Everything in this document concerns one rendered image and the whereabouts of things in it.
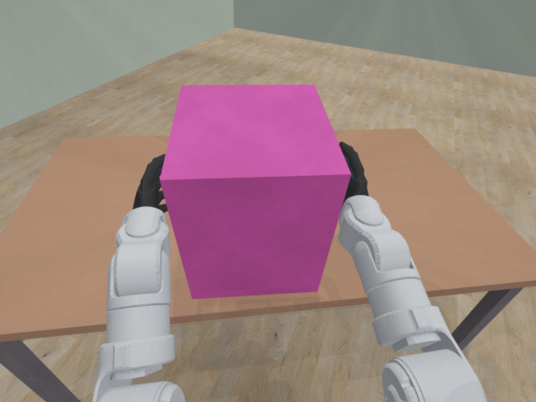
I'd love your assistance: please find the robot right forearm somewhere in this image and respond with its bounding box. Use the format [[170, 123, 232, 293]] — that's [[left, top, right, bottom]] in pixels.
[[338, 195, 487, 402]]

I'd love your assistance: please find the left robot hand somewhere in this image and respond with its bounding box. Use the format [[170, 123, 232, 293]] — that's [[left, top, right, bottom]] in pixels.
[[133, 154, 168, 213]]

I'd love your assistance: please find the robot left forearm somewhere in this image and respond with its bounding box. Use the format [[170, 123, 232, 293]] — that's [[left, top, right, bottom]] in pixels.
[[92, 207, 175, 402]]

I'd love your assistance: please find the right robot hand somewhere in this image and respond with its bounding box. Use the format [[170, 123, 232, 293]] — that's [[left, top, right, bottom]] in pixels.
[[339, 142, 369, 204]]

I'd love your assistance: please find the table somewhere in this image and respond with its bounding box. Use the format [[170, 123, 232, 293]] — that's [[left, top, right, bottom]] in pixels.
[[0, 128, 536, 402]]

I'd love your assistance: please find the right robot upper arm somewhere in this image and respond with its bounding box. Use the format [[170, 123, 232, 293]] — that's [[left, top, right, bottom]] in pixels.
[[382, 349, 486, 402]]

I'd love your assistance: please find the left robot upper arm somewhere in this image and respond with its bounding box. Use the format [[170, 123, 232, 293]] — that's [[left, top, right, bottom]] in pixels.
[[99, 381, 185, 402]]

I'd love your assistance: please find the carton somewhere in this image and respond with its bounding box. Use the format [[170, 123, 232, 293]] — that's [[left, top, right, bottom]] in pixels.
[[160, 85, 352, 299]]

